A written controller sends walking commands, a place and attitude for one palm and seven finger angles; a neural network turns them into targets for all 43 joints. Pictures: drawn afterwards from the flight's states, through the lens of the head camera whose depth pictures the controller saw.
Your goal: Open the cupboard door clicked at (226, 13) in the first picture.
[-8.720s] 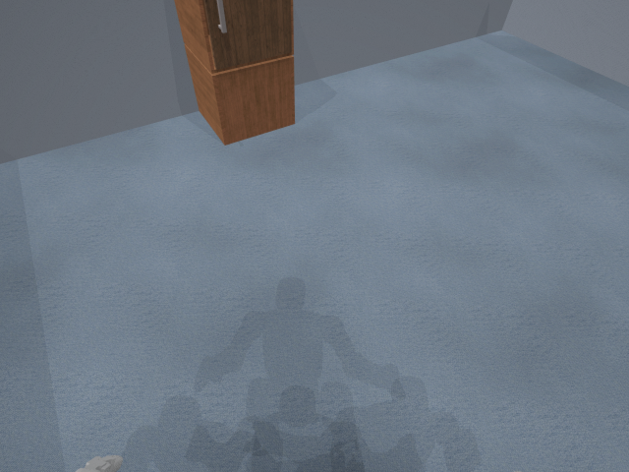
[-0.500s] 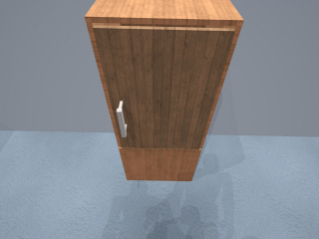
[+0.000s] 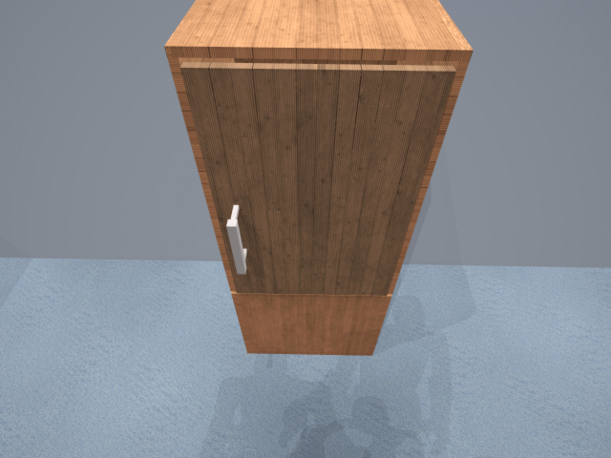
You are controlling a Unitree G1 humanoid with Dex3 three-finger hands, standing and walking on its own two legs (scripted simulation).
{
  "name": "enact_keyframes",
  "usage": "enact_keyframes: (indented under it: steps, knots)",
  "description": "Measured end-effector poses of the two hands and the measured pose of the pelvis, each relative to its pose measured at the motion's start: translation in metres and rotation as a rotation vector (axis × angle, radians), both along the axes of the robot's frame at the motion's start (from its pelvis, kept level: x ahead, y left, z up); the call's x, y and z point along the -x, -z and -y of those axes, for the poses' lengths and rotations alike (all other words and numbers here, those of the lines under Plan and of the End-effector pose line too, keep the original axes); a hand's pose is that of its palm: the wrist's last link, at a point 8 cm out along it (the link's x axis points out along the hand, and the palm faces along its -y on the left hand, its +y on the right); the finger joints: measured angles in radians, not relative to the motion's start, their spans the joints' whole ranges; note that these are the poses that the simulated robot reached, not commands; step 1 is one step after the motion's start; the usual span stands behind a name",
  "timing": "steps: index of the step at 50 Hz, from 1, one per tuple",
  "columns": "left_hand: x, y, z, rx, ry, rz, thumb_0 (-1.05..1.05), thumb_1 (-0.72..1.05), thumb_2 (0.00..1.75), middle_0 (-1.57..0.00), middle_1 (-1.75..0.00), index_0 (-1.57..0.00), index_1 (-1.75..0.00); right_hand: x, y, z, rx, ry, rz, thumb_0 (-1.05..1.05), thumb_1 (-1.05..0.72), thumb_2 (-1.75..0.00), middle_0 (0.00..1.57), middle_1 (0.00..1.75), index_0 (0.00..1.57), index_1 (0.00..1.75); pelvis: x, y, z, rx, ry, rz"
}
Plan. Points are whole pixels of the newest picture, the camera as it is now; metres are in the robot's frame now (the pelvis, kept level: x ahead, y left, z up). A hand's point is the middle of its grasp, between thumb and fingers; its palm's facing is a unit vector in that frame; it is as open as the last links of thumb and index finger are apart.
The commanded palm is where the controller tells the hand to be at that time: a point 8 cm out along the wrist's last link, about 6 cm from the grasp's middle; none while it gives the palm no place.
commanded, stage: look again from close up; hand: left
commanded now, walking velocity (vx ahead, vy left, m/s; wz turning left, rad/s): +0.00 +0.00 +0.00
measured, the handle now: (238, 241) +0.53 +0.17 -0.11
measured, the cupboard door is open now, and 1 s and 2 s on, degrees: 0 0 0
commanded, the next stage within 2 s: raise the hand with hooked fingers in 0.52 s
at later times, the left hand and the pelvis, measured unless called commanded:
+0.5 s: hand out of the picture -0.01 +0.15 -0.17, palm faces +0.03 -0.98 -0.19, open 7.4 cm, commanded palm none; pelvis +0.00 -0.02 +0.00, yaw +0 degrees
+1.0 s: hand (207, 433) +0.17 +0.14 -0.07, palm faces -0.02 -1.00 +0.03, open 8.3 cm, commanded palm +0.12 +0.23 -0.08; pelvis -0.05 -0.02 -0.10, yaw +1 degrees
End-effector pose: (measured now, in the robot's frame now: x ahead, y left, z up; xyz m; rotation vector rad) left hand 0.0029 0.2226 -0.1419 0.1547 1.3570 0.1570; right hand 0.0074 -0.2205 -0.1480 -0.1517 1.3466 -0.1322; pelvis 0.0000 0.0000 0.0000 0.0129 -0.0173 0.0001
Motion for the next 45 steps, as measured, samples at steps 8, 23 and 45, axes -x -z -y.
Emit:
enact_keyframes:
  steps: [8,23,45]
  knots:
    - [0.008,0.001,0.008,0.011,-0.004,-0.019,0.01,0.91,0.89,-0.2,-0.3,-0.2,-0.3,0.003,0.0,0.003,-0.001,0.001,-0.01,0.01,-0.91,-0.9,0.2,0.3,0.2,0.3,0.0,0.0,0.004,0.0,0.0,0.002]
    - [0.016,0.001,0.02,0.017,-0.008,-0.025,0.01,0.91,0.89,-0.2,-0.3,-0.2,-0.3,0.019,0.001,0.005,-0.019,0.013,-0.042,0.0,-0.91,-0.9,0.2,0.3,0.2,0.3,0.003,0.0,0.014,-0.001,-0.001,0.004]
    - [-0.16,-0.113,0.014,0.087,0.07,1.334,0.02,0.79,0.83,-0.2,-0.39,-0.21,-0.39,-0.119,-0.027,0.064,0.146,-0.118,0.73,0.01,-0.91,-0.9,0.2,0.3,0.2,0.3,0.04,0.058,0.017,-0.008,-0.021,-0.2]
